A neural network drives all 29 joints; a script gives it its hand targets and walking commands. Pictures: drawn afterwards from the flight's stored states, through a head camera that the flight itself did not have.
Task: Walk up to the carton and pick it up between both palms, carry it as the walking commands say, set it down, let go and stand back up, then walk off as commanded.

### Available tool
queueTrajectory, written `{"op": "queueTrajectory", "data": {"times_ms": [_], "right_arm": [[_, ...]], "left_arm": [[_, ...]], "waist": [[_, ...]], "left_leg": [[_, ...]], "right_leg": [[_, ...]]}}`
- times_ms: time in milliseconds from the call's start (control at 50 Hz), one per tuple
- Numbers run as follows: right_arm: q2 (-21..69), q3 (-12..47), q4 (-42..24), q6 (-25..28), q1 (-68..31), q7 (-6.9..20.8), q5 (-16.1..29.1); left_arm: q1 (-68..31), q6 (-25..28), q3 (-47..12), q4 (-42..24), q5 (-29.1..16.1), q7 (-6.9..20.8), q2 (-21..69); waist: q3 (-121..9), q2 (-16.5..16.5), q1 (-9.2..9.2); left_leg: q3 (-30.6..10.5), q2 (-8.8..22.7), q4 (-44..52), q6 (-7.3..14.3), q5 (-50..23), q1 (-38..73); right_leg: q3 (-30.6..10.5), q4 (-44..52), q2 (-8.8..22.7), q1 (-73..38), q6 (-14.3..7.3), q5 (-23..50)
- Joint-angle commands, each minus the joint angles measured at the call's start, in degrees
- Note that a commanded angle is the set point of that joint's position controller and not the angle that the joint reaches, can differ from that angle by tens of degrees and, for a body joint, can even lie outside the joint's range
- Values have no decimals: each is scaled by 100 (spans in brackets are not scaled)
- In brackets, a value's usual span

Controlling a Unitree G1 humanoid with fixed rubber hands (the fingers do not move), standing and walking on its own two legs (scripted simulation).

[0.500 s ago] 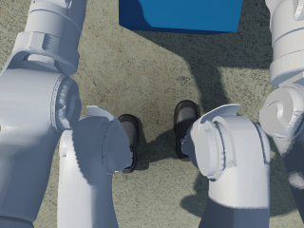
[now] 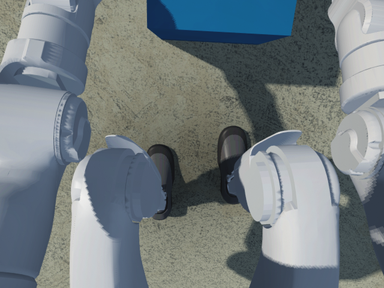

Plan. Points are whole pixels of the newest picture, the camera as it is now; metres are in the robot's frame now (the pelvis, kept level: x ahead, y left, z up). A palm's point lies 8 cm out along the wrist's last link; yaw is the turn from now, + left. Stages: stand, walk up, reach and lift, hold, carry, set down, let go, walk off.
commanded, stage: set down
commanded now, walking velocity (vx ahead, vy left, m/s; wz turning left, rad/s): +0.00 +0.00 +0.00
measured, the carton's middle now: out of the picture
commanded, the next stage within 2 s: let go in 1.38 s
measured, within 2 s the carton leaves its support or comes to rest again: neither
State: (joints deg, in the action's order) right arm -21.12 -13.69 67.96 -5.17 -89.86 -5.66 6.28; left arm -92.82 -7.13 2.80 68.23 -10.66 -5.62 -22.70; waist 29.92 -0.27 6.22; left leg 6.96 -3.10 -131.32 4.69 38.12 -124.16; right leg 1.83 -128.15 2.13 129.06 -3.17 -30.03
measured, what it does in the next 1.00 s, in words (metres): rises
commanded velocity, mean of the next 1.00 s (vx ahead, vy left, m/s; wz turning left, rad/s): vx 0.00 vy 0.00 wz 0.00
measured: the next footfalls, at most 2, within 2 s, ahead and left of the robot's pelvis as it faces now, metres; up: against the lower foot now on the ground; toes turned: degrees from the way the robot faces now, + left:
none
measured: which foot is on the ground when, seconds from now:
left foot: down 0.00-1.00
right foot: down 0.00-1.00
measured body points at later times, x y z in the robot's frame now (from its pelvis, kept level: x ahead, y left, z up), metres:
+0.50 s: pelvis +0.00 +0.00 +0.03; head +0.35 -0.04 +0.29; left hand +0.63 +0.09 -0.07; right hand +0.57 -0.27 -0.07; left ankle +0.10 +0.09 -0.32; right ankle +0.13 -0.11 -0.32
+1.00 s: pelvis -0.01 +0.01 +0.16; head +0.34 -0.04 +0.42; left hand +0.62 +0.10 +0.08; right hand +0.56 -0.28 +0.08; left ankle +0.10 +0.09 -0.32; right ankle +0.13 -0.11 -0.32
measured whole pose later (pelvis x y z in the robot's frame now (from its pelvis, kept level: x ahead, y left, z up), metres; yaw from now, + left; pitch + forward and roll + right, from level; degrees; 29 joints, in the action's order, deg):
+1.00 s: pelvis -0.01 +0.01 +0.16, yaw -3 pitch +26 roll +1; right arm -23.7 -13.1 43.6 -24.3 -87.0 -7.8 10.3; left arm -89.9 -26.3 4.4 45.9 -10.7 -5.7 -26.2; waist 30.0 -0.3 5.3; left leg 5.1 -2.7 -102.0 4.7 33.5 -94.3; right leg -0.2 -98.8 -1.7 98.8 -1.5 -25.8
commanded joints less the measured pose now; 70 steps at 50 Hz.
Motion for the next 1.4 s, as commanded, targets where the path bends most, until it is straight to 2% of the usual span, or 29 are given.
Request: {"op": "queueTrajectory", "data": {"times_ms": [0,20,60,120,160,320,400,480,500,520,540,560,680,740,800,860,900,1000,1040,1060,1080,1100,1120,1160,1200,1220,1260,1320,1380], "right_arm": [[-1090,96,-1198,140,-2061,-197,568],[-1146,147,-1477,151,-2166,-208,718],[-1035,295,-1634,65,-2088,-229,829],[-1176,166,-1747,-88,-1907,-301,757],[-1376,-118,-1886,-192,-1702,-387,627],[-998,148,-2275,-715,-1401,-368,748],[-1112,17,-2453,-921,-1342,-394,697],[-1191,-41,-3235,-1105,-1391,-400,697],[-1142,-12,-3039,-1188,-1247,-388,708],[-1122,51,-3261,-1280,-1354,-379,758],[-1125,67,-3228,-1351,-1312,-343,724],[-1161,44,-3386,-1418,-1360,-344,762],[-1281,-54,-3743,-1633,-1227,-309,628],[-1239,-87,-3481,-1732,-1123,-237,580],[-1415,-180,-3719,-1727,-1184,-197,512],[-1482,-115,-3849,-1798,-1398,-179,518],[-1376,20,-3473,-1857,-1349,-118,603],[-1491,-2,-3773,-1974,-1609,-88,702],[-1650,-64,-3832,-2001,-1752,-83,657],[-1462,65,-3684,-2050,-1685,-52,742],[-1768,-170,-3825,-2051,-1792,-70,571],[-1642,-83,-3831,-2082,-1681,-77,599],[-1631,-17,-3943,-2090,-1794,-78,623],[-1454,131,-3863,-2123,-1705,-63,728],[-1386,147,-3949,-2096,-1627,-68,694],[-1532,-71,-3785,-2098,-1562,-69,598],[-1206,178,-3341,-2070,-1290,-50,581],[-900,12,-2648,-1845,-878,25,150],[-668,73,-2525,-1593,-734,42,-22]], "left_arm": [[-2805,128,-437,-1556,-352,-57,-1277],[-2864,93,-559,-1629,-482,-82,-1148],[-2568,-43,-469,-1450,-490,-97,-1142],[-2335,-209,-272,-1454,-439,-150,-1251],[-2281,-299,-110,-1644,-348,-213,-1436],[-1906,-668,264,-1927,-70,-241,-1500],[-1706,-885,318,-1751,6,-216,-1471],[-1825,-1034,525,-2705,82,-240,-1600],[-1883,-1096,399,-2780,54,-223,-1514],[-1851,-1167,536,-2768,89,-228,-1615],[-1917,-1249,539,-2858,73,-208,-1600],[-1905,-1319,514,-2941,93,-207,-1584],[-1687,-1534,744,-3217,140,-135,-1602],[-1627,-1636,806,-2907,290,-81,-1728],[-1751,-1680,662,-3148,154,-39,-1606],[-2006,-1706,702,-3492,136,-46,-1735],[-1771,-1795,703,-2784,222,-29,-1695],[-2368,-1848,701,-3537,143,-50,-1893],[-2448,-1903,500,-3494,-28,-26,-1789],[-2133,-1948,609,-3095,54,-13,-1778],[-2102,-2004,635,-3033,105,-28,-1834],[-1933,-2002,731,-2919,173,-17,-1875],[-2084,-2019,667,-3113,41,-19,-1847],[-2032,-1998,768,-3244,141,24,-1860],[-1975,-1951,755,-3289,79,64,-1825],[-2103,-1937,760,-3317,97,58,-1925],[-1627,-1876,972,-2678,259,97,-1871],[-1071,-1644,1083,-1863,462,310,-1566],[-1384,-1299,952,-2323,525,395,-1395]], "waist": [[-7971,-408,545],[-8469,-496,641],[-8775,-287,428],[-9108,-231,418],[-9609,-389,560],[-9625,-136,55],[-9822,-121,45],[-10641,-42,8],[-10551,-204,82],[-10722,-66,-96],[-10655,91,8],[-10674,-186,-64],[-11345,214,-76],[-11109,43,-167],[-11466,-97,59],[-11804,-48,-6],[-11482,37,-162],[-11960,-127,-180],[-11977,-204,45],[-11741,-74,-174],[-11886,-50,-68],[-11943,50,-227],[-12005,124,-115],[-11956,179,-341],[-12076,241,-331],[-12053,144,-149],[-11517,378,-490],[-10445,366,-447],[-10846,188,-338]], "left_leg": [[-1012,-7,897,-444,-2071,2892],[-1035,-14,868,-429,-2298,3351],[-929,-92,919,-343,-2269,3292],[-856,-110,1091,-319,-2093,3164],[-856,-144,1181,-325,-2145,3614],[-669,-192,1723,-195,-1737,3416],[-682,-212,2033,-169,-1722,3619],[-622,-278,2298,-172,-1953,3968],[-621,-252,2393,-191,-1899,4038],[-647,-278,2485,-145,-1950,4179],[-671,-284,2637,-141,-1863,4175],[-671,-279,2766,-141,-1912,4311],[-672,-327,3295,-159,-2195,4496],[-805,-296,3677,-171,-2241,4915],[-848,-283,3941,-243,-2409,5450],[-880,-261,4230,-256,-2634,5884],[-907,-236,4461,-244,-2530,6122],[-943,-197,5008,-281,-2487,6790],[-984,-173,5261,-315,-2640,7184],[-950,-150,5386,-268,-2554,7196],[-1031,-162,5492,-304,-2464,7333],[-1014,-157,5628,-291,-2553,7346],[-1004,-155,5738,-285,-2598,7446],[-941,-146,5931,-262,-2613,7414],[-1001,-134,6212,-264,-2770,7589],[-1018,-145,6245,-289,-2769,7660],[-978,-123,6628,-268,-2776,7549],[-1035,-136,6947,-259,-2651,7061],[-1054,-177,7011,-355,-3064,7258]], "right_leg": [[-328,574,-302,-4606,205,2597],[-246,577,-292,-4673,210,2727],[-273,669,-330,-4991,214,2683],[-311,811,-332,-5424,203,2700],[-172,871,-384,-5367,226,2649],[-272,1385,-462,-5913,162,2353],[-257,1657,-493,-6149,175,2341],[-232,1877,-550,-6755,167,2739],[-231,1967,-543,-6664,129,2627],[-296,2113,-537,-6852,142,2648],[-237,2286,-558,-6835,153,2501],[-267,2363,-554,-6791,126,2472],[-353,2902,-579,-7646,177,2992],[-296,3227,-582,-7301,163,2773],[-204,3537,-601,-7416,144,2870],[-220,3811,-626,-7609,176,2941],[-177,4094,-594,-7273,201,2575],[-165,4592,-607,-7703,167,2462],[-134,4846,-607,-7706,171,2505],[-191,5000,-580,-7756,209,2382],[-113,5068,-578,-7792,186,2294],[-189,5216,-566,-8089,220,2426],[-184,5326,-579,-8284,236,2455],[-276,5544,-555,-8575,225,2520],[-324,5772,-547,-8973,233,2798],[-294,5830,-564,-8889,243,2830],[-402,6157,-531,-9095,290,2799],[-510,6537,-449,-9136,303,2826],[-521,6542,-451,-9511,294,3506]]}}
